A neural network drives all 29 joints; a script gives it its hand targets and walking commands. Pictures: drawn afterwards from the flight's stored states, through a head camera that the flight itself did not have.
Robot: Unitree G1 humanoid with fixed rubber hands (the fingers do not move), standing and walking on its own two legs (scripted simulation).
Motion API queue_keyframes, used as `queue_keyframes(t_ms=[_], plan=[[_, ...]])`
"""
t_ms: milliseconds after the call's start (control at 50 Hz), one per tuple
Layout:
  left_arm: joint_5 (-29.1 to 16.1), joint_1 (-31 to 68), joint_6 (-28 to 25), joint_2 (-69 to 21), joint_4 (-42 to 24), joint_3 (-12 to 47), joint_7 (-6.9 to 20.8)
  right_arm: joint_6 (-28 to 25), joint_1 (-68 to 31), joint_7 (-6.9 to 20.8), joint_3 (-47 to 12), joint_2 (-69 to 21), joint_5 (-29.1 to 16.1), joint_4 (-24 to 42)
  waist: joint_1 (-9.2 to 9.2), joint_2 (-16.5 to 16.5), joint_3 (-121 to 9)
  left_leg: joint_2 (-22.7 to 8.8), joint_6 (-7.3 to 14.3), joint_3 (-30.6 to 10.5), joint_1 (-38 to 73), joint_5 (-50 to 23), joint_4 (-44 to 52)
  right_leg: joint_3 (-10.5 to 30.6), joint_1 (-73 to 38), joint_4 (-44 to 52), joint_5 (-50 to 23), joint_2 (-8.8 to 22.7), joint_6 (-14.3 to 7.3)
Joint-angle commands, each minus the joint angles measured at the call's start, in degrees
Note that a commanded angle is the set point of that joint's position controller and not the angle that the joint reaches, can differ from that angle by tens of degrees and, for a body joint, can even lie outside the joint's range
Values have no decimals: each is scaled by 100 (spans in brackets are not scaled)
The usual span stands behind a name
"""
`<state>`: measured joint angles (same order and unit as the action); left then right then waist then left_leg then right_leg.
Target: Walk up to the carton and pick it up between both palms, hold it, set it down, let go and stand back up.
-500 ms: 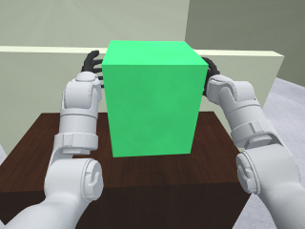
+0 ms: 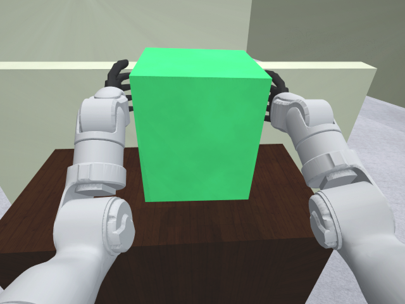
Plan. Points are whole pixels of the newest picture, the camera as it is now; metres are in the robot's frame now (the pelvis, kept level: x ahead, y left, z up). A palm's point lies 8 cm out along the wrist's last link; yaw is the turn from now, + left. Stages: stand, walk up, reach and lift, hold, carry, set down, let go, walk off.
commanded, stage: hold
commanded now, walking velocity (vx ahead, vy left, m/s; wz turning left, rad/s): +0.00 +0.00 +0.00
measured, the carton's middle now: (196, 122) +0.40 +0.01 +0.24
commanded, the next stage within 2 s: set down in 1.02 s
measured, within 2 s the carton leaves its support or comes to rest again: neither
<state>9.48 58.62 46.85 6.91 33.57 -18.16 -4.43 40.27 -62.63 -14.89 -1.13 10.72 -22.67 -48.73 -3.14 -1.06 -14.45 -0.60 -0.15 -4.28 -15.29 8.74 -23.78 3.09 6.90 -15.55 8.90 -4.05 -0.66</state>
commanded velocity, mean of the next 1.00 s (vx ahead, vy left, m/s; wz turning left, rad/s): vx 0.00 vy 0.00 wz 0.00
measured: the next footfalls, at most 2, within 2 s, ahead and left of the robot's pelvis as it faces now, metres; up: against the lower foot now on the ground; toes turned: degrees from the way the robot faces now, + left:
none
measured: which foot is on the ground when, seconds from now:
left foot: down 0.00-1.00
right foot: down 0.00-1.00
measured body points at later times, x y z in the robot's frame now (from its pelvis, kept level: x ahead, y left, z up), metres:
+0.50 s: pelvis +0.01 +0.01 +0.00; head -0.08 +0.03 +0.44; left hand +0.40 +0.17 +0.30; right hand +0.39 -0.14 +0.29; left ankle +0.04 +0.11 -0.75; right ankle -0.01 -0.12 -0.75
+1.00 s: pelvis +0.01 +0.00 +0.00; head -0.08 +0.02 +0.44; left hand +0.39 +0.17 +0.30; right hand +0.39 -0.14 +0.29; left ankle +0.04 +0.11 -0.75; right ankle -0.01 -0.12 -0.75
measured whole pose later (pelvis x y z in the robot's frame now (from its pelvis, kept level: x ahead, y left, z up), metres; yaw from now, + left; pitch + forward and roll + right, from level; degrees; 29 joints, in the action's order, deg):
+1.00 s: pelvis +0.01 +0.00 +0.00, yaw +0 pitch +0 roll -2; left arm 9.5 56.7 48.9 6.4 28.3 -17.5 -5.0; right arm 40.6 -61.6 -15.2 -1.3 10.9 -23.9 -46.0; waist -3.1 -0.5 -13.4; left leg -0.7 -0.3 -4.2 -14.6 9.5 -24.1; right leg 3.3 6.2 -15.5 9.3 -4.2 -0.8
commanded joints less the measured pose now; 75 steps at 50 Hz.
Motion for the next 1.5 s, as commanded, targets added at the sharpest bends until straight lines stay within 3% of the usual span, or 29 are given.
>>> queue_keyframes(t_ms=[0, 80, 180, 220, 260, 300, 420, 500, 540, 660, 680, 720, 740, 780, 800, 940, 960, 1000, 1020, 1040, 1060, 1120, 1140, 1220, 1240, 1280, 1380, 1400, 1480], plan=[[-1369, 4929, -368, -4032, -898, 2141, 879, -480, -5925, 714, -810, -3730, -1207, 2313, -107, -225, -1944, 129, -202, 88, 1622, -1004, 66, 41, 443, 285, -720, -28, 245], [-1298, 4956, -351, -4006, -817, 2072, 886, -508, -5873, 754, -742, -3743, -1188, 2205, -52, -325, -1789, 180, -160, 119, 1518, -719, 100, -15, 459, 301, -404, -2, 257], [-1400, 5017, -350, -4047, -1356, 2280, 802, -521, -5757, 771, -807, -3684, -1284, 2377, -124, -450, -2172, 167, -247, 68, 1725, -1304, -6, -2, 258, 225, -1022, -8, 237], [-1306, 4883, -300, -4071, -1340, 2187, 792, -470, -5614, 758, -912, -3673, -1348, 2369, -29, -382, -2133, 96, -282, 60, 1912, -1652, -12, -77, 292, 249, -1110, -97, 244], [-1332, 4578, -217, -4090, -1418, 2277, 841, -449, -5377, 718, -876, -3488, -1329, 2417, -202, -549, -2090, 112, -315, 38, 2002, -1669, 39, -20, 150, 284, -1159, -39, 215], [-1281, 4540, -151, -4085, -1358, 2264, 890, -436, -5430, 687, -838, -3352, -1285, 2423, -224, -454, -1871, 108, -394, 44, 1843, -1615, 32, -68, 171, 298, -1091, -38, 203], [-1157, 4579, -147, -3988, -951, 2090, 885, -410, -5632, 763, -886, -3609, -1139, 2238, -126, -196, -1450, 91, -200, 37, 1573, -954, 227, -55, 379, 361, -535, 10, 158], [-1313, 4575, -198, -4079, -1596, 2357, 822, -465, -5600, 758, -1131, -3610, -1436, 2726, -2, -420, -2152, 82, -368, 29, 1971, -1948, -10, -26, 69, 223, -1417, -79, 169], [-1384, 4468, -173, -4110, -1945, 2513, 785, -457, -5493, 716, -1262, -3550, -1494, 3039, -89, -434, -2477, 111, -425, 11, 2214, -2381, -156, -27, -42, 169, -1849, -149, 234], [-1168, 4439, -78, -3977, -1510, 2220, 887, -337, -5345, 786, -1010, -3602, -1236, 2593, -13, -270, -1560, 78, -242, 52, 1727, -1317, 126, -79, 329, 332, -767, -96, 188], [-1264, 4440, -88, -3983, -1618, 2324, 896, -381, -5435, 789, -1015, -3542, -1292, 2642, -57, -369, -1786, 72, -254, 74, 1686, -1438, 39, -15, 235, 227, -1012, -64, 147], [-1306, 4486, -78, -4019, -1534, 2338, 889, -398, -5456, 752, -1146, -3545, -1262, 2566, -14, -92, -1709, 55, -250, 27, 1636, -1577, 93, 8, 71, 253, -1178, -40, 162], [-1341, 4483, -115, -3990, -1676, 2399, 894, -428, -5441, 727, -1107, -3569, -1330, 2825, -139, -169, -1855, 94, -256, 50, 1865, -1814, -6, -6, 92, 260, -1429, -59, 192], [-1343, 4498, -142, -4055, -1651, 2446, 904, -399, -5501, 669, -1170, -3666, -1324, 2915, -53, -132, -1932, 101, -307, 59, 1865, -1781, -9, -15, 49, 224, -1505, -61, 229], [-1320, 4561, -158, -4009, -1533, 2374, 903, -390, -5506, 684, -1009, -3608, -1234, 2675, -164, -349, -1759, 101, -286, 62, 1835, -1561, 20, 20, 222, 319, -1259, -29, 171], [-1291, 4880, -185, -3982, -1247, 2241, 901, -364, -5733, 739, -930, -3730, -1174, 2409, -4, -271, -1679, 76, -149, 68, 1571, -856, 189, 4, 398, 339, -542, -25, 188], [-1302, 4939, -187, -3994, -1390, 2333, 893, -398, -5656, 740, -868, -3694, -1172, 2421, -140, -471, -1923, 108, -192, 140, 1622, -891, 104, 4, 291, 300, -601, 4, 181], [-1402, 4945, -224, -4025, -1448, 2397, 833, -427, -5753, 729, -981, -3698, -1274, 2524, -143, -382, -2125, 145, -246, 90, 1661, -1234, 13, -42, 153, 222, -999, -66, 211], [-1361, 5143, -371, -3790, -1550, 2036, 835, -516, -5981, 754, -1253, -4049, -1084, 2470, 357, -355, -2376, 191, -210, 84, 1807, -1253, 100, -45, 64, 224, -846, 128, 149], [-1352, 5123, -486, -3717, -1432, 1943, 815, -615, -6043, 809, -1092, -4048, -948, 2500, 259, -198, -2431, 167, -192, 113, 1864, -1341, 189, -148, 97, 289, -824, 125, 196], [-1265, 5148, -573, -3739, -1505, 1887, 783, -680, -5948, 851, -1103, -4102, -890, 2350, 371, -338, -2591, 162, -205, 130, 1984, -1303, 175, -74, 166, 313, -749, 149, 171], [-1009, 4850, -718, -3376, -974, 1577, 869, -914, -5690, 862, -890, -3779, -697, 1772, 331, -143, -1855, 125, -247, 68, 1981, -1457, 172, -227, 140, 328, -677, 127, 158], [-936, 4661, -812, -3315, -864, 1463, 946, -986, -5391, 862, -857, -3756, -438, 1645, 263, 187, -1693, 168, -142, 112, 2055, -1306, 291, -210, 108, 408, -722, 150, 226], [-552, 4351, -1045, -3082, -33, 1096, 1335, -1434, -5311, 818, -226, -3472, 92, 1050, 43, 248, -780, 142, -64, 235, 2082, -778, 483, -282, 196, 594, 56, 243, 190], [-401, 4370, -1153, -3189, -199, 1076, 1423, -1605, -5209, 827, -150, -3524, 283, 1071, 188, 305, -801, 192, -50, 208, 2176, -734, 556, -294, 114, 607, 25, 229, 177], [-407, 4380, -1314, -3240, -105, 1076, 1523, -1928, -5396, 888, 45, -3388, 509, 1137, 67, 339, -904, 192, -21, 336, 2265, -799, 581, -407, -72, 593, 28, 223, 171], [-92, 3889, -1328, -3272, 85, 1159, 1735, -2313, -5016, 881, 374, -3079, 864, 929, -312, -91, -422, 236, -195, 382, 2626, -1326, 463, -531, -406, 615, -363, 208, 189], [-36, 3734, -1337, -3346, 228, 1106, 1739, -2345, -4822, 884, 363, -3106, 985, 689, -261, 18, -356, 256, -193, 387, 2551, -1402, 516, -463, -442, 633, -359, 206, 165], [-60, 3967, -1481, -3558, -564, 1677, 1671, -2680, -4906, 833, 215, -3125, 889, 1115, -362, -697, -764, 263, -350, 383, 2798, -2143, 250, -556, -657, 439, -743, 138, 180]])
